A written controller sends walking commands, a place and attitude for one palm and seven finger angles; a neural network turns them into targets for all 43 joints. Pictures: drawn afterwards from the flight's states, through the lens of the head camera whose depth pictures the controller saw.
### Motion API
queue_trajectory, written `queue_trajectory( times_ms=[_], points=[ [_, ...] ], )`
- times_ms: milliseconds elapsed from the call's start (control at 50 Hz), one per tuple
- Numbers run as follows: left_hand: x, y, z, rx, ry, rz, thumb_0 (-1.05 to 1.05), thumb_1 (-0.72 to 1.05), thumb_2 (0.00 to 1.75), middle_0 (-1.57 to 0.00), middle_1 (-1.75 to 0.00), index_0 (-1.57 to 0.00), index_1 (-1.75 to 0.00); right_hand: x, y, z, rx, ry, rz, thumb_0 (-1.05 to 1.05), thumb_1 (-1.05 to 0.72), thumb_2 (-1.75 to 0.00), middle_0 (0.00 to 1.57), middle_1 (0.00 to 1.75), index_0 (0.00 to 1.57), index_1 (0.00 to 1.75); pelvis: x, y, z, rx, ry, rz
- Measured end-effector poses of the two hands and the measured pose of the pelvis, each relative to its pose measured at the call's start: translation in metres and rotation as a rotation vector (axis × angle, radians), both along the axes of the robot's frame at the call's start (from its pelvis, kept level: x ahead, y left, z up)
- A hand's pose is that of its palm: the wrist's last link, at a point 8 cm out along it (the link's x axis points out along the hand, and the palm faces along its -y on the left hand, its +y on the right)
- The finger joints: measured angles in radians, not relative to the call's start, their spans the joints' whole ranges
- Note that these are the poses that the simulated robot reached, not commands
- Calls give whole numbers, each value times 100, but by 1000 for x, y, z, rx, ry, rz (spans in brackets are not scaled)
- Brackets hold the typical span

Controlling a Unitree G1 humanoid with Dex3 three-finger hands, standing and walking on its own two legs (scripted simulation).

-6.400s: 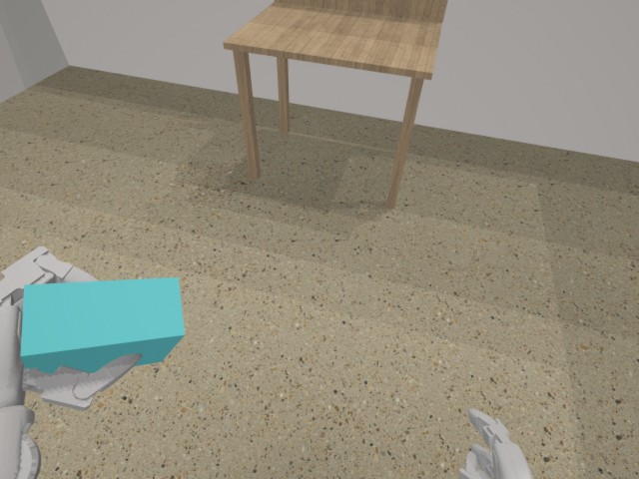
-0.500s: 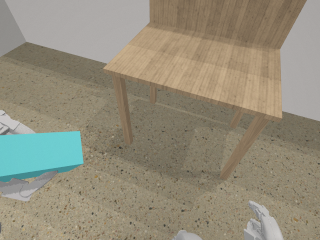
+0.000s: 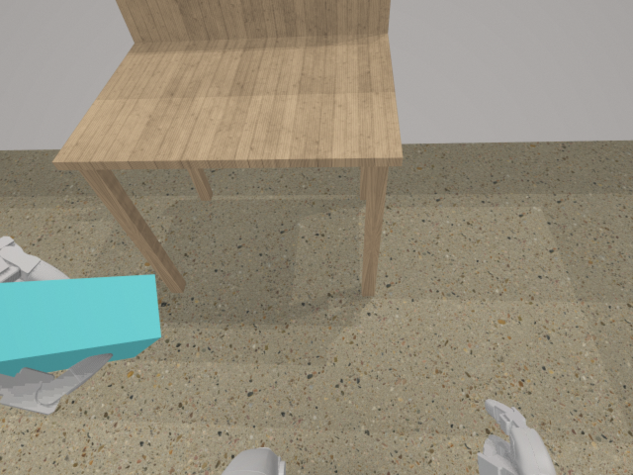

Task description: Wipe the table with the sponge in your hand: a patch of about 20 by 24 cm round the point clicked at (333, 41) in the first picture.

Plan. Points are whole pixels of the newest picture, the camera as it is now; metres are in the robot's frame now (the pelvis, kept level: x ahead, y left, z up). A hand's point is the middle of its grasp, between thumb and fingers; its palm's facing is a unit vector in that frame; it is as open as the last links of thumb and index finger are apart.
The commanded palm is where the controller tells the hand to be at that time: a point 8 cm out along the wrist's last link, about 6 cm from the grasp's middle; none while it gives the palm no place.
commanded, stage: turn to face it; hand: left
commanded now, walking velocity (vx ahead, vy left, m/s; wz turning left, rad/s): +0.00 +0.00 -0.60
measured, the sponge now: (97, 325) +0.23 +0.21 +0.16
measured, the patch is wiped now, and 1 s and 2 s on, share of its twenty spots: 0.00 0.00 0.00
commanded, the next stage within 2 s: take the last steps up to it in 0.62 s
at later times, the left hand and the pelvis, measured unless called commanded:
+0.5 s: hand (159, 351) +0.20 +0.14 +0.16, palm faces +0.19 -0.84 -0.51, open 9.5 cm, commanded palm +0.17 +0.18 +0.18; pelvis -0.07 -0.04 -0.02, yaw -16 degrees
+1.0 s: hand (198, 388) +0.17 +0.10 +0.17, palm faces +0.09 -0.89 -0.44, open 9.5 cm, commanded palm +0.14 +0.15 +0.18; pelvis -0.11 -0.06 +0.00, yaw -20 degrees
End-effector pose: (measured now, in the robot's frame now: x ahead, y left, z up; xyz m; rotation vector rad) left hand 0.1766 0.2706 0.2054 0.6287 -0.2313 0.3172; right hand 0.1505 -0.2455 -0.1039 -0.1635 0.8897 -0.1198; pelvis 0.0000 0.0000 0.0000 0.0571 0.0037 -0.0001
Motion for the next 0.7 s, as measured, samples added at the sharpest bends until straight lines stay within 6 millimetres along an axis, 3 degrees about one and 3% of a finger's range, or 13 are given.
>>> queue_trajectory(
  times_ms=[80,160,280,340,420,500,560,700],
  points=[
    [-1,-11,-4,-52,-25,-17,0,-45,101,-82,-135,-82,-135,-14,-24,12,-41,-21,-38,2,-91,-90,19,30,19,30,-9,-7,2,9,13,-43],
    [-3,-24,-10,-104,-45,-58,0,-45,102,-82,-135,-82,-135,-25,-35,24,-61,-49,-59,2,-91,-90,19,30,19,30,-21,-11,2,17,28,-85],
    [-5,-39,-13,-112,-81,-167,0,-45,102,-82,-135,-82,-136,-47,-32,32,-56,-94,-77,2,-91,-90,19,30,19,30,-44,-11,-3,-4,57,-136],
    [-6,-45,-12,-69,-90,-215,0,-45,102,-82,-135,-82,-136,-64,-26,28,-34,-110,-102,1,-91,-90,19,30,19,30,-57,-15,-7,-3,35,-161],
    [-8,-55,-16,-47,-38,-206,0,-45,102,-82,-135,-82,-136,-89,-20,14,39,-114,-152,1,-91,-90,20,30,20,30,-61,-24,-8,-22,22,-222],
    [-4,-86,-24,-28,-20,-224,0,-45,102,-82,-135,-82,-136,-116,-25,-11,94,-95,-179,1,-90,-90,20,30,20,30,-66,-41,-18,-50,3,-280],
    [5,-115,-28,-45,-43,-280,0,-45,102,-82,-135,-82,-136,-139,-38,-26,96,-38,-199,1,-90,-90,20,30,20,30,-80,-52,-22,-65,-15,-283],
    [-2,-156,-9,1,-21,-444,0,-45,102,-82,-135,-82,-136,-189,-83,-6,15,-3,-351,2,-91,-90,20,30,20,30,-98,-61,-7,-19,0,-358]
  ],
)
